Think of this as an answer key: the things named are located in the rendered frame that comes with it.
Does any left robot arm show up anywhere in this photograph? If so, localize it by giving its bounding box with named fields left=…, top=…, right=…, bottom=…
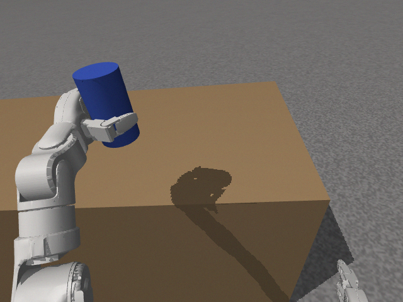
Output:
left=11, top=122, right=94, bottom=302

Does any right robot hand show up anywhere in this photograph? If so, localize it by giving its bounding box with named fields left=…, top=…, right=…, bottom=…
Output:
left=336, top=259, right=369, bottom=302

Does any can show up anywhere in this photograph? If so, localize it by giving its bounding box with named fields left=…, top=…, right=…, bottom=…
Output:
left=72, top=62, right=140, bottom=148

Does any left robot hand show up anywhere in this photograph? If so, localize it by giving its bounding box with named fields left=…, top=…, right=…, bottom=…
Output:
left=54, top=88, right=138, bottom=145

